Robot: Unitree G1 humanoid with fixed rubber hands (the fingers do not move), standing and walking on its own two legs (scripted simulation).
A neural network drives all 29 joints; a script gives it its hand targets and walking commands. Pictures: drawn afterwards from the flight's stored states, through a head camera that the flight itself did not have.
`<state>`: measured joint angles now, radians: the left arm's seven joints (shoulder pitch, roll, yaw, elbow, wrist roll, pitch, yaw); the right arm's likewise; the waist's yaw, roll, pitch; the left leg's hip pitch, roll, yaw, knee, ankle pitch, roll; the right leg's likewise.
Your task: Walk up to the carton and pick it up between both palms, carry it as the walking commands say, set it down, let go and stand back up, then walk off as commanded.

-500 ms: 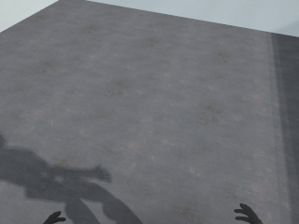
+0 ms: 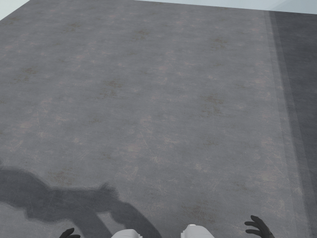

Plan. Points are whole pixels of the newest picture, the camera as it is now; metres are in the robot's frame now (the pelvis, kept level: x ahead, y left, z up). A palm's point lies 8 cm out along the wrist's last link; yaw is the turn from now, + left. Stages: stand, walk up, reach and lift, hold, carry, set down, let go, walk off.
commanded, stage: walk up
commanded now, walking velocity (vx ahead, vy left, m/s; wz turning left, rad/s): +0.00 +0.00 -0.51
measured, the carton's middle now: out of the picture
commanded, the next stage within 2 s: none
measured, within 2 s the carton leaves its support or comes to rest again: neither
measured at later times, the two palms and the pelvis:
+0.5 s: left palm (84, 225) +0.16 +0.21 -0.09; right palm out of the picture -0.07 -0.26 -0.13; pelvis -0.04 +0.01 +0.01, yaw -19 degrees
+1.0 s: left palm (95, 230) +0.15 +0.18 -0.11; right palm out of the picture -0.17 -0.22 -0.12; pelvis -0.08 +0.03 +0.01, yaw -36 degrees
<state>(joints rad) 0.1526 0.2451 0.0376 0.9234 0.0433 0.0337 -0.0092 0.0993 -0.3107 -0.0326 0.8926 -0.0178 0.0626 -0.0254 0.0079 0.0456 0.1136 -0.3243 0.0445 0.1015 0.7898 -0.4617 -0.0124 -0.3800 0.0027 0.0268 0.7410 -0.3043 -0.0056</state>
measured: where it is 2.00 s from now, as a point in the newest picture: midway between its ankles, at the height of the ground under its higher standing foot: outside the picture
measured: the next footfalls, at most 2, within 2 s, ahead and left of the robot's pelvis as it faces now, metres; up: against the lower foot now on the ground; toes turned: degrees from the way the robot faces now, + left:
right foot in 0.42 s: -0.03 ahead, -0.10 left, +0.00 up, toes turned -19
left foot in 0.74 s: +0.02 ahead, +0.11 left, +0.00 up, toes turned -26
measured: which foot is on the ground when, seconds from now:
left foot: down 0.00-0.46, up 0.48-0.72, down 0.74-1.00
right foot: down 0.00-0.18, up 0.20-0.40, down 0.42-0.74, up 0.76-0.98, down 1.00-1.00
